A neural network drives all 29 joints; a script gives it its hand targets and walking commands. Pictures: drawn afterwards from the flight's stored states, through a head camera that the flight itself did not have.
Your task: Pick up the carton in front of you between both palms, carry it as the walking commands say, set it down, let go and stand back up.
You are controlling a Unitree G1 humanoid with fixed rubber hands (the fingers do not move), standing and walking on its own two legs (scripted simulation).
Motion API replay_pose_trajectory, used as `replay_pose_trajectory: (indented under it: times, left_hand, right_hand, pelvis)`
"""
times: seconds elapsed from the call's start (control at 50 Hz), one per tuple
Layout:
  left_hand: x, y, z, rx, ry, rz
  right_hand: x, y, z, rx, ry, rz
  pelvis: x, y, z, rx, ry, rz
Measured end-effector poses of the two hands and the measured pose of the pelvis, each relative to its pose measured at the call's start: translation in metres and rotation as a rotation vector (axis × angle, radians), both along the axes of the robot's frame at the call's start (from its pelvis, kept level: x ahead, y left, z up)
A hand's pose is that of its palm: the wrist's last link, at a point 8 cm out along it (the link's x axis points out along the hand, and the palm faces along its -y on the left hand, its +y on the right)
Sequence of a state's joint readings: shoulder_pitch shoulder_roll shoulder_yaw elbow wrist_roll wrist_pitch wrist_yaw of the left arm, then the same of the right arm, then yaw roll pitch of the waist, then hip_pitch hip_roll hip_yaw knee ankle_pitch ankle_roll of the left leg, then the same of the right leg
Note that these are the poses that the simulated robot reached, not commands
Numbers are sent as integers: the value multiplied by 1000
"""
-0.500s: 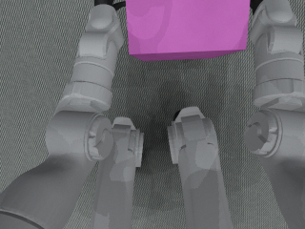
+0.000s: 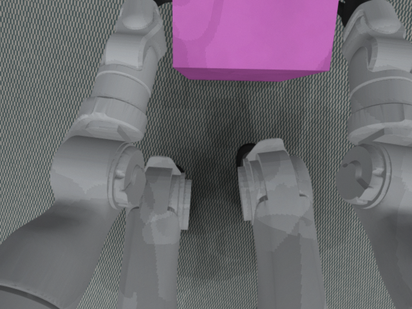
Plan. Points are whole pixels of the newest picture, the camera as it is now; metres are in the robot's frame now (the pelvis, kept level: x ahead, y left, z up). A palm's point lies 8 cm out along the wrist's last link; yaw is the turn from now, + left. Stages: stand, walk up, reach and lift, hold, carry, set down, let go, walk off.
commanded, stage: set down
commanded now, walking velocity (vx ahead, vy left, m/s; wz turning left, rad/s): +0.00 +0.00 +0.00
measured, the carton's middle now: (243, 16) +0.52 -0.12 -0.26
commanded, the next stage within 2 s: let go in 1.90 s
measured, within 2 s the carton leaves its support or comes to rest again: neither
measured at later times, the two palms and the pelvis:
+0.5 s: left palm out of the picture +0.55 +0.03 -0.18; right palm (360, 2) +0.50 -0.28 -0.18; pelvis -0.01 +0.00 -0.02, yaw +0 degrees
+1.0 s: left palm out of the picture +0.56 +0.04 -0.15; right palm out of the picture +0.51 -0.33 -0.15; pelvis -0.01 -0.01 -0.01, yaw -1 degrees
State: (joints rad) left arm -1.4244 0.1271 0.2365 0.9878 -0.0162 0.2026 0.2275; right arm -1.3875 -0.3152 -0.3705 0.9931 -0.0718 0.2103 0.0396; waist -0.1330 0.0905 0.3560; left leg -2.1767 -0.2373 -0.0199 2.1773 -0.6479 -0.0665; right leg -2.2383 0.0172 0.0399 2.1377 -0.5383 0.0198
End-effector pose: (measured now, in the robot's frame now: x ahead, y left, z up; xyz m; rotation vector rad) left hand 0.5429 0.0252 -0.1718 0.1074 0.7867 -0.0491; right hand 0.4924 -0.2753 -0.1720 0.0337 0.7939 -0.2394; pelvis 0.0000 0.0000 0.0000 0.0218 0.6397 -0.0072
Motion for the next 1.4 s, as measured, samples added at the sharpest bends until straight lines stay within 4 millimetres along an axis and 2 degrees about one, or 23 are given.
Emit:
replay_pose_trajectory:
  times: [0.14, 0.52, 0.6, 0.68, 0.76, 0.84, 0.92, 1.02, 1.16, 1.26, 1.4]
  left_hand:
    - [8, 0, -2, -7, -16, -6]
    - [5, 4, -7, -51, -43, -46]
    - [5, 5, -9, -36, -60, -71]
    - [3, 22, -20, 17, -39, -44]
    - [3, 40, -27, 37, -32, -23]
    - [6, 39, -24, 23, -57, -24]
    - [13, 28, -8, 4, -100, -24]
    - [21, 18, 29, 16, -149, -10]
    - [23, 14, 91, 32, -154, 7]
    - [22, 16, 121, 29, -140, 16]
    - [26, 24, 159, 31, -166, 22]
  right_hand:
    - [6, -2, -1, 5, -16, 19]
    - [4, -5, -6, 39, -41, 39]
    - [3, -6, -12, 26, -45, 32]
    - [-6, -18, -27, -8, -10, -37]
    - [-9, -36, -31, -31, -15, -78]
    - [-6, -51, -25, -40, -41, -97]
    - [6, -58, -5, -40, -99, -92]
    - [19, -56, 34, -29, -152, -66]
    - [11, -56, 85, -36, -137, -63]
    - [3, -60, 113, -48, -125, -68]
    - [8, -63, 156, -54, -156, -57]
  pelvis:
    - [0, -3, -7, 0, -29, -2]
    - [-9, -3, -17, -4, -92, -6]
    - [-12, -3, -18, -3, -114, -9]
    - [-13, -4, -17, 2, -120, -13]
    - [-11, -6, -19, 5, -111, -11]
    - [-11, -8, -20, 9, -105, -9]
    - [-11, -10, -19, 15, -97, -20]
    - [-10, -12, -7, 30, -70, -46]
    - [-6, -13, 31, 46, 11, -58]
    - [-3, -13, 58, 49, 71, -62]
    - [0, -13, 88, 51, 108, -67]
